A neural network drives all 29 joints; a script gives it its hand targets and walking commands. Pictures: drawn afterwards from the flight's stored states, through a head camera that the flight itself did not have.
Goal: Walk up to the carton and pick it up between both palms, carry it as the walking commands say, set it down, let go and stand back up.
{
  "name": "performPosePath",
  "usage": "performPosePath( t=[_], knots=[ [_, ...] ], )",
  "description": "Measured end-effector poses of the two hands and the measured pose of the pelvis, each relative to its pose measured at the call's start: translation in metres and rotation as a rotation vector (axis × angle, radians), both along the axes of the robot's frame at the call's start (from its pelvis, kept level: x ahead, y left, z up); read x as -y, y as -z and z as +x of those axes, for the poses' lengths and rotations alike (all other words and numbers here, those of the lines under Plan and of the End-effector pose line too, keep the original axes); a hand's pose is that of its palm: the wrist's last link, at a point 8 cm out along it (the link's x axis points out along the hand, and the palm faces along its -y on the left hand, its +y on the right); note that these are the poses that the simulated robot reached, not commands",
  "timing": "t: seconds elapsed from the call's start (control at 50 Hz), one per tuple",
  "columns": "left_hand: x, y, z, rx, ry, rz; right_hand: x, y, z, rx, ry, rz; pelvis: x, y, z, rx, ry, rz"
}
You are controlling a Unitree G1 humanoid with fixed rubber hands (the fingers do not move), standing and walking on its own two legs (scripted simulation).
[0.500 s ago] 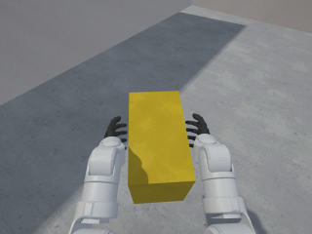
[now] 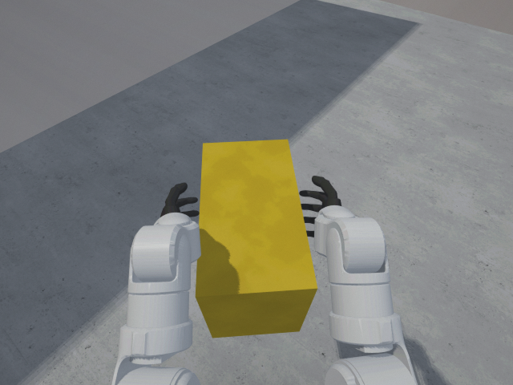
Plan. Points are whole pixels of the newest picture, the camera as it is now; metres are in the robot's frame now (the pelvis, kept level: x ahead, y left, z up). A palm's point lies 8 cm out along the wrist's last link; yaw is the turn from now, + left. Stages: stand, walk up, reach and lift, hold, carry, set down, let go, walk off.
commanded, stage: carry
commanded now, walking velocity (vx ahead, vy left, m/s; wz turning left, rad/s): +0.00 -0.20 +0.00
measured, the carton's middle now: (250, 236) +0.34 +0.02 +0.01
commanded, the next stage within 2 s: none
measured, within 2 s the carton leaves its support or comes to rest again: neither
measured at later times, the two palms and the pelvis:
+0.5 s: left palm (253, 248) +0.27 +0.01 +0.09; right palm (410, 235) +0.29 -0.21 +0.10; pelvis -0.03 -0.12 +0.00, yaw +1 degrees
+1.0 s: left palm (356, 282) +0.23 -0.12 +0.09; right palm out of the picture +0.25 -0.34 +0.10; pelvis -0.07 -0.26 +0.00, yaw +2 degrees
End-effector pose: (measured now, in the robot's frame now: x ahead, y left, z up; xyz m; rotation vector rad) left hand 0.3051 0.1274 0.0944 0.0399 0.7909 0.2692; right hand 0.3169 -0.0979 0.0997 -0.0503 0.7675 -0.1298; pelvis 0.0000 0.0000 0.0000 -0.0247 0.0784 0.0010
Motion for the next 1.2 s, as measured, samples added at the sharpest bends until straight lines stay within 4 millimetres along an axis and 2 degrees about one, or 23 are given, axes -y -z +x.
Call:
performPosePath(
  t=[0.1,0.2,0.3,0.4,0.48,0.58,0.66,0.74,0.84,0.92,1.02,1.12,1.2],
  knots=[
    [0.038,-0.001,-0.002,-0.001,0.007,0.033,0.036,0.005,-0.004,0.005,0.028,0.007,0.031,0.006,-0.005,0.010,-0.006,-0.006],
    [0.070,0.004,-0.005,-0.059,0.063,0.045,0.067,0.014,-0.019,-0.050,0.085,0.009,0.049,0.001,-0.012,0.002,-0.026,0.016],
    [0.083,0.004,-0.005,-0.026,0.064,0.014,0.079,0.006,-0.021,-0.017,0.112,-0.010,0.062,0.006,-0.018,0.000,-0.023,-0.003],
    [0.092,0.013,-0.023,-0.055,0.028,-0.022,0.089,0.004,-0.026,-0.045,0.057,-0.048,0.086,0.001,-0.026,0.018,-0.018,0.008],
    [0.108,0.004,-0.030,-0.042,-0.017,-0.010,0.104,-0.001,-0.024,-0.030,0.018,-0.037,0.110,-0.003,-0.031,0.013,-0.018,0.002],
    [0.146,-0.001,-0.032,-0.006,-0.048,0.016,0.143,0.003,-0.024,0.007,0.004,-0.003,0.151,0.006,-0.036,0.015,-0.021,-0.003],
    [0.183,0.006,-0.037,-0.055,0.008,0.045,0.181,0.017,-0.039,-0.040,0.040,0.016,0.175,0.003,-0.043,0.011,-0.035,0.015],
    [0.209,0.006,-0.041,-0.062,0.045,0.042,0.206,0.016,-0.052,-0.046,0.084,0.013,0.191,0.000,-0.052,0.003,-0.039,0.024],
    [0.225,0.006,-0.047,-0.019,0.045,0.000,0.222,0.004,-0.057,-0.004,0.100,-0.018,0.211,0.006,-0.060,0.003,-0.038,0.001],
    [0.232,0.013,-0.066,-0.048,0.014,-0.030,0.230,0.001,-0.064,-0.031,0.041,-0.049,0.232,0.001,-0.067,0.021,-0.034,0.007],
    [0.253,0.001,-0.078,-0.038,-0.045,-0.012,0.249,-0.005,-0.066,-0.020,-0.015,-0.035,0.264,-0.005,-0.074,0.020,-0.034,-0.003],
    [0.295,-0.004,-0.079,-0.004,-0.076,0.011,0.291,-0.001,-0.066,0.015,-0.021,-0.009,0.307,0.005,-0.081,0.018,-0.034,-0.002],
    [0.337,0.006,-0.086,-0.057,-0.013,0.051,0.334,0.017,-0.084,-0.036,0.024,0.016,0.333,0.004,-0.090,0.017,-0.043,0.013]
  ],
)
